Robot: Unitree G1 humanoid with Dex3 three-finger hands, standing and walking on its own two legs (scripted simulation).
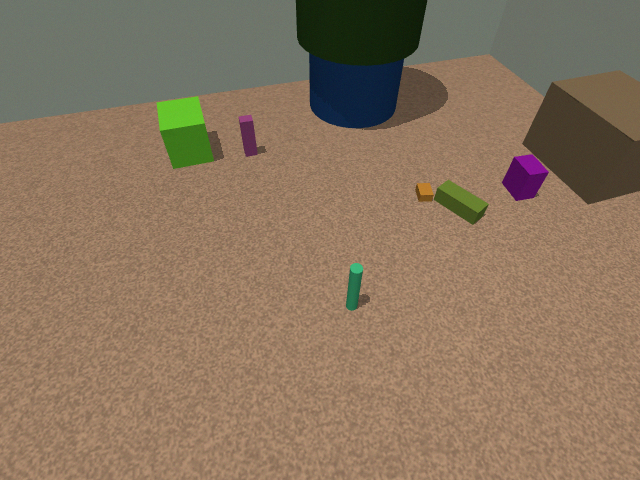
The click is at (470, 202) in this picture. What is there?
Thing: lying carton
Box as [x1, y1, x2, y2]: [434, 180, 488, 224]
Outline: 440,185 437,188 434,197 436,201 472,224 482,216 488,204 449,180
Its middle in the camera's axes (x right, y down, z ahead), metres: +0.61 -0.17 +1.76
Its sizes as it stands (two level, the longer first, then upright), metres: 0.213 0.083 0.075
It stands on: the floor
